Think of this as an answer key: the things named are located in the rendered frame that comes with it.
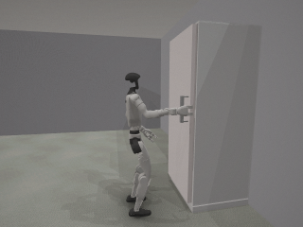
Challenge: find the humanoid robot torso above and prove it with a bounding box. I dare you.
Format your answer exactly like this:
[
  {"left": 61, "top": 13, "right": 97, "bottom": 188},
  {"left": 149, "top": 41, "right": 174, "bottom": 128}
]
[{"left": 125, "top": 92, "right": 142, "bottom": 145}]

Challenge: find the left robot foot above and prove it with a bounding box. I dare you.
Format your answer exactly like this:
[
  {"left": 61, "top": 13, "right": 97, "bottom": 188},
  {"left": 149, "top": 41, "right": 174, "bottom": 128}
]
[{"left": 126, "top": 195, "right": 146, "bottom": 202}]

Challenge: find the handle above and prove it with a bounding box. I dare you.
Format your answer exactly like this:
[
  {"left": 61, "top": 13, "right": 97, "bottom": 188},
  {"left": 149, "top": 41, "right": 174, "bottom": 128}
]
[{"left": 179, "top": 96, "right": 189, "bottom": 123}]

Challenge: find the fridge door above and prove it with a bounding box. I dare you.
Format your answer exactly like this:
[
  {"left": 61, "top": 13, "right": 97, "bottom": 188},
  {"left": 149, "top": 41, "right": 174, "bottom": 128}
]
[{"left": 168, "top": 24, "right": 198, "bottom": 203}]

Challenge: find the robot right forearm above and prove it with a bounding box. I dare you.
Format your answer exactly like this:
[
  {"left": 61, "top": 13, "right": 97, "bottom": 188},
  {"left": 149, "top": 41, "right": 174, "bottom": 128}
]
[{"left": 146, "top": 108, "right": 178, "bottom": 118}]

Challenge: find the robot left forearm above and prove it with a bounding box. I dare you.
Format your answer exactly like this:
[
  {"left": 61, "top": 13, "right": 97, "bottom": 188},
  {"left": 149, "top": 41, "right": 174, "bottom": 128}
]
[{"left": 138, "top": 126, "right": 146, "bottom": 132}]

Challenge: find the robot right upper arm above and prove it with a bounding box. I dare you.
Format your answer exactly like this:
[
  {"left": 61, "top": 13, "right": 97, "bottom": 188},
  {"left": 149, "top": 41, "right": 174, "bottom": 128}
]
[{"left": 129, "top": 94, "right": 152, "bottom": 119}]

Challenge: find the robot left hand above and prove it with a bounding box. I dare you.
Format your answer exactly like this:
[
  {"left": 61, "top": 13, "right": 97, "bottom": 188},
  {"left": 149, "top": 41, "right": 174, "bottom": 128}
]
[{"left": 143, "top": 129, "right": 157, "bottom": 142}]

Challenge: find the robot right hand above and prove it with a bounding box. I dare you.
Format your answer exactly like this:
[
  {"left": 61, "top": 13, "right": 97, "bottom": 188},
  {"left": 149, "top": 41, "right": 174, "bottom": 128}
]
[{"left": 177, "top": 105, "right": 193, "bottom": 116}]

